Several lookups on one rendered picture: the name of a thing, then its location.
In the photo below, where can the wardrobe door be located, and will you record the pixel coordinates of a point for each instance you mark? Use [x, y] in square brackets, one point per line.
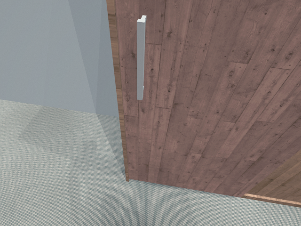
[283, 183]
[221, 106]

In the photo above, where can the handle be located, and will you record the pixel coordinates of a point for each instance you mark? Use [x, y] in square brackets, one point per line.
[140, 56]

